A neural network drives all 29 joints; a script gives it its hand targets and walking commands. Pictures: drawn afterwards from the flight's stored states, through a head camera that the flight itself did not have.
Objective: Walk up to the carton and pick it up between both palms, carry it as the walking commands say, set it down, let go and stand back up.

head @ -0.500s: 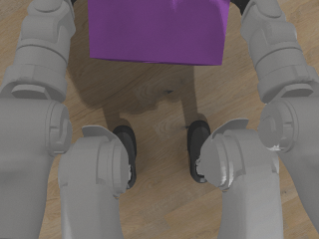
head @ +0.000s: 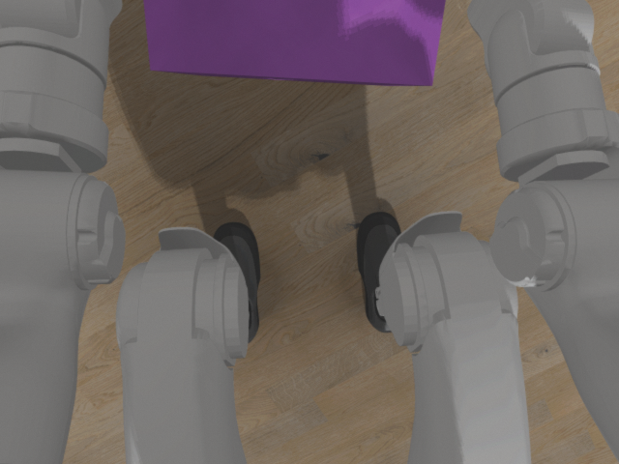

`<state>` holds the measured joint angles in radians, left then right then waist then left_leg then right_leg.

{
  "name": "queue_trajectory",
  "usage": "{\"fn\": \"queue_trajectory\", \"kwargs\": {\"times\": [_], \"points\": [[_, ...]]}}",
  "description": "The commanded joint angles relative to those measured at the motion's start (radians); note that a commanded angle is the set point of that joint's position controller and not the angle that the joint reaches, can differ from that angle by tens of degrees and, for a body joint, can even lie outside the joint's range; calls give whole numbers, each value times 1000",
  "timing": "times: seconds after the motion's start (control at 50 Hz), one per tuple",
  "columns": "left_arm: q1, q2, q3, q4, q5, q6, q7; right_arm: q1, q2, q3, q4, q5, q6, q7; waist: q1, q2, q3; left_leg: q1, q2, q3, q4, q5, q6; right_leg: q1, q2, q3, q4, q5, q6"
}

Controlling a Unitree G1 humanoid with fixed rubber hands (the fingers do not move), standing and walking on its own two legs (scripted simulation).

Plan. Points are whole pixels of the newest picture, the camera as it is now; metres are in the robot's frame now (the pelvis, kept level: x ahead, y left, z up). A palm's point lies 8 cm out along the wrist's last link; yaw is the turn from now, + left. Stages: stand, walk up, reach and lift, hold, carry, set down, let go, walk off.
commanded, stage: reach and lift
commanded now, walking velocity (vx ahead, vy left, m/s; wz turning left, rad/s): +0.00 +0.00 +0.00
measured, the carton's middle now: out of the picture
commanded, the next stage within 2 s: none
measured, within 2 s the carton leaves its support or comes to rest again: neither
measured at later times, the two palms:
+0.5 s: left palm out of the picture +0.57 +0.17 -0.11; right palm out of the picture +0.55 -0.16 -0.10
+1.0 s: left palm out of the picture +0.56 +0.16 -0.04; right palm out of the picture +0.53 -0.16 -0.04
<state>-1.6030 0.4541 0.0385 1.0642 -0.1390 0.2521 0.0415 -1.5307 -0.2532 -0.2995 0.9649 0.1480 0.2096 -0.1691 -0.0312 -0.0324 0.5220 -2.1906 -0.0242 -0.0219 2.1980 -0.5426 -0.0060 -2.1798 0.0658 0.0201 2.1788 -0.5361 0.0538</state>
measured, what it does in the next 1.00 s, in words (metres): rises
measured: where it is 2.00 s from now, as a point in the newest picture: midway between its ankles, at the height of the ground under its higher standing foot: (311, 296)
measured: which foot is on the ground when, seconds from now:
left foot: down 0.00-1.00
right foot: down 0.00-1.00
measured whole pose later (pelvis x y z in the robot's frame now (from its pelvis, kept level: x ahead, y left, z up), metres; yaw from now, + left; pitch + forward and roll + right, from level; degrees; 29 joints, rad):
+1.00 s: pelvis -0.02 -0.01 +0.08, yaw +1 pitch +28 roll +0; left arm -1.52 0.31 0.26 0.77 0.07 0.42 0.09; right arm -1.40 -0.08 -0.43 0.56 -0.02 0.39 -0.35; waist -0.03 -0.01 0.52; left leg -1.96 -0.07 -0.05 1.93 -0.47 -0.04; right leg -1.95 0.09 0.04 1.93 -0.47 0.05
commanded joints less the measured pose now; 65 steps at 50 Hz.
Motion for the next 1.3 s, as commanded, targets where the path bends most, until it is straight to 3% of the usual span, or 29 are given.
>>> {"fn": "queue_trajectory", "kwargs": {"times": [0.0,0.06,0.18,0.3,0.36,0.4,0.42,0.54,0.56,0.6,0.64,0.72,0.74,0.76,0.78,0.8,0.82,0.88,0.94,0.98,1.0,1.04,1.1,1.12,1.18,1.2,1.22,1.24,1.28], "points": [[-607,-1023,-232,-322,-92,-33,-279,-667,951,360,-278,76,22,293,16,114,-1783,711,-45,92,-180,272,15,647,48,-126,-149,257,-36],[-607,-1033,-212,-328,-84,-17,-287,-651,996,357,-270,44,50,301,-3,57,-1796,694,-54,86,-200,269,23,651,47,-134,-166,258,-28],[-566,-1065,-187,-332,-42,11,-301,-619,1033,381,-311,33,77,323,32,70,-1852,726,-61,93,-216,321,19,665,55,-132,-182,299,-28],[-574,-1103,-220,-415,-33,25,-305,-559,1052,391,-302,19,100,331,1,80,-1967,786,-54,94,-236,356,9,698,62,-127,-216,333,-35],[-563,-1136,-258,-455,-34,37,-287,-591,1047,423,-367,51,101,339,27,120,-2099,903,-60,79,-252,425,4,674,67,-135,-216,353,-34],[-611,-1119,-271,-509,-41,36,-281,-551,1103,435,-341,45,110,340,12,74,-2156,914,-61,76,-255,418,9,693,72,-140,-221,353,-33],[-567,-1139,-266,-482,-31,42,-278,-568,1096,449,-364,55,114,343,38,87,-2174,931,-63,84,-265,414,8,695,69,-139,-234,339,-34],[-571,-1161,-241,-460,-12,53,-285,-629,1052,463,-413,37,116,339,42,88,-2168,848,-70,108,-303,324,4,734,64,-131,-278,294,-34],[-612,-1158,-255,-489,-30,57,-286,-614,1077,454,-399,35,126,337,6,69,-2187,851,-71,99,-315,307,2,752,65,-131,-289,288,-35],[-573,-1163,-226,-456,-17,62,-289,-620,1088,450,-386,29,137,333,28,63,-2164,834,-76,107,-329,273,8,761,64,-124,-308,258,-33],[-560,-1170,-213,-408,-5,81,-299,-649,1038,438,-406,5,140,333,-2,59,-2149,794,-76,106,-341,232,3,771,63,-133,-323,231,-32],[-544,-1193,-192,-374,14,101,-308,-651,1051,437,-382,-11,158,340,16,69,-2143,799,-82,114,-373,208,-1,778,61,-131,-351,206,-36],[-560,-1209,-216,-418,-7,101,-311,-631,1065,456,-400,-11,162,339,-17,59,-2203,805,-86,109,-371,215,2,825,61,-128,-353,224,-32],[-533,-1200,-205,-400,-6,101,-313,-646,1085,474,-429,0,166,339,1,34,-2216,788,-88,120,-370,227,3,836,64,-122,-367,240,-26],[-525,-1227,-218,-405,-12,106,-314,-646,1070,468,-450,-3,162,338,-23,51,-2260,835,-89,106,-386,235,0,846,69,-138,-361,250,-27],[-534,-1210,-208,-412,-1,106,-316,-661,1087,484,-448,7,166,342,21,64,-2267,834,-92,122,-386,250,0,859,65,-127,-370,262,-29],[-545,-1226,-219,-419,-10,110,-313,-673,1074,481,-460,3,167,340,-9,63,-2299,860,-89,111,-389,252,3,861,66,-139,-367,265,-26],[-535,-1225,-233,-456,-11,111,-309,-647,1118,520,-481,17,179,343,2,29,-2370,888,-97,114,-396,273,7,904,73,-132,-390,277,-22],[-545,-1222,-245,-455,8,119,-307,-624,1138,518,-461,17,185,349,10,63,-2367,881,-97,115,-419,261,4,897,74,-130,-405,284,-25],[-518,-1239,-244,-467,3,118,-306,-652,1130,548,-502,32,187,350,44,65,-2390,929,-97,113,-433,305,4,903,80,-126,-410,301,-26],[-522,-1254,-240,-473,0,115,-302,-609,1144,525,-459,24,189,353,18,76,-2379,923,-97,113,-442,276,0,891,79,-128,-421,277,-27],[-535,-1248,-268,-495,-9,123,-300,-646,1131,555,-526,39,188,348,15,81,-2452,977,-99,107,-446,297,-3,920,79,-132,-425,293,-25],[-517,-1246,-246,-469,-3,129,-302,-626,1140,537,-464,22,201,352,2,59,-2375,943,-100,107,-478,236,4,910,75,-135,-454,239,-20],[-512,-1270,-254,-477,-9,131,-304,-618,1150,541,-481,19,203,351,21,63,-2404,974,-104,104,-493,249,1,933,79,-133,-459,248,-24],[-527,-1267,-256,-482,-2,134,-312,-591,1138,516,-449,1,204,359,2,101,-2383,969,-102,107,-510,225,-8,915,78,-132,-481,233,-30],[-553,-1268,-284,-534,-19,130,-310,-593,1167,539,-471,16,209,359,-30,76,-2450,1010,-104,102,-506,249,-5,958,83,-134,-488,258,-25],[-539,-1252,-270,-512,-21,136,-309,-618,1154,545,-499,22,211,357,3,82,-2452,1009,-105,106,-515,251,-4,955,83,-128,-493,251,-22],[-553,-1263,-272,-502,-20,137,-310,-600,1156,524,-450,-1,217,355,-39,55,-2446,986,-103,98,-517,218,-3,969,82,-132,-501,227,-28],[-510,-1287,-270,-486,-15,142,-314,-591,1174,537,-474,10,216,360,-8,74,-2423,999,-106,102,-543,239,-4,978,82,-124,-518,251,-28]]}}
